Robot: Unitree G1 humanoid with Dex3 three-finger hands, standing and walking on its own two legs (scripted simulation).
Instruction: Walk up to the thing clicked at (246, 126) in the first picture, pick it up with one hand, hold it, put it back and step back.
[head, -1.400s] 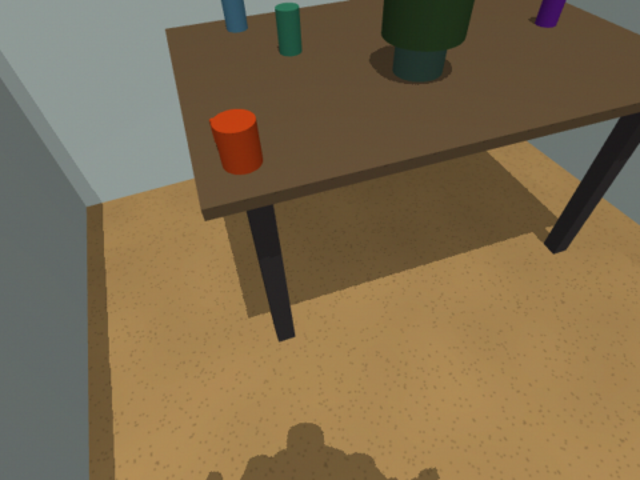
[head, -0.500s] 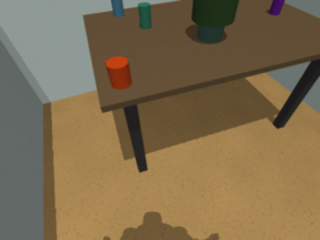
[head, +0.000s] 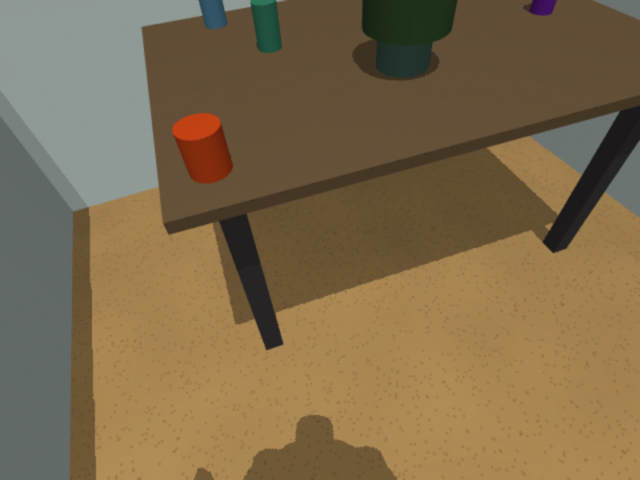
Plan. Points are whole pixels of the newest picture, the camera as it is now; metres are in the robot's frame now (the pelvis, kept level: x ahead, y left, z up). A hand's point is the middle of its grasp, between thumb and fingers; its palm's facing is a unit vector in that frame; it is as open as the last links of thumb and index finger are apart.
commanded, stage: walk up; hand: left
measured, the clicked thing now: (198, 146) +0.71 +0.26 +0.02
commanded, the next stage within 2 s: none
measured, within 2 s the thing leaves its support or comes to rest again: neither
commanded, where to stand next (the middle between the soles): +0.31 +0.00 m, yaw +5 degrees
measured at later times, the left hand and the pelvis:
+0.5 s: hand (166, 475) +0.17 +0.26 -0.16, palm faces +0.05 -0.94 -0.33, open 7.4 cm; pelvis +0.17 -0.01 -0.01, yaw +5 degrees
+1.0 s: hand (199, 362) +0.33 +0.24 -0.14, palm faces +0.06 -0.90 -0.42, open 7.4 cm; pelvis +0.26 -0.04 -0.02, yaw +7 degrees
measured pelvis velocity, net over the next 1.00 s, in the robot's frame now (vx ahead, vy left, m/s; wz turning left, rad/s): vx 0.26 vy -0.04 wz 0.12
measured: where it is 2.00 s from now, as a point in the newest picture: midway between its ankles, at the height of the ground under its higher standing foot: (353, 460)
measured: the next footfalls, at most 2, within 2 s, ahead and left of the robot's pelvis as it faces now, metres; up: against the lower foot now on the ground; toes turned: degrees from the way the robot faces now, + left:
left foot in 0.38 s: +0.26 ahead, +0.12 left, +0.00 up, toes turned +8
right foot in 0.74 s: +0.38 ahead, -0.16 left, +0.00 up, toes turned +5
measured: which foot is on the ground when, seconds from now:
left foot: down 0.00-0.00, up 0.02-0.36, down 0.38-0.74, up 0.76-1.00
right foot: down 0.00-0.40, up 0.42-0.72, down 0.74-1.00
